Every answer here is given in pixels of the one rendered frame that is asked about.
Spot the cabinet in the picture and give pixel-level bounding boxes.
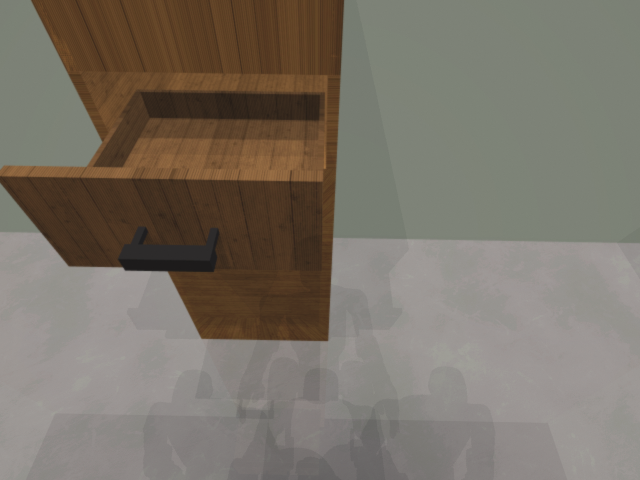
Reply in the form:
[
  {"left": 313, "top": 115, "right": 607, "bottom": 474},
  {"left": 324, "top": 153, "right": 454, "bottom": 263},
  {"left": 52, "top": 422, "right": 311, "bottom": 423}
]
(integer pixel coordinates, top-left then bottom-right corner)
[{"left": 31, "top": 0, "right": 344, "bottom": 341}]

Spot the drawer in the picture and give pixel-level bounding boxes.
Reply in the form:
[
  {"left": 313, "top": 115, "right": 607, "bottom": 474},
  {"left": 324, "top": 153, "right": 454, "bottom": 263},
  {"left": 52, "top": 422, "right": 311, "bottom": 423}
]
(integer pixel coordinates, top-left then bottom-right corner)
[{"left": 0, "top": 89, "right": 325, "bottom": 271}]

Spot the handle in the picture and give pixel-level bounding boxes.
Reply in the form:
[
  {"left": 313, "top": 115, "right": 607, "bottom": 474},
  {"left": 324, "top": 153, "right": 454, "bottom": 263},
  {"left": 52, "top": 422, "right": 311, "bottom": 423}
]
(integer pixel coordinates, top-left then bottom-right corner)
[{"left": 118, "top": 226, "right": 219, "bottom": 272}]

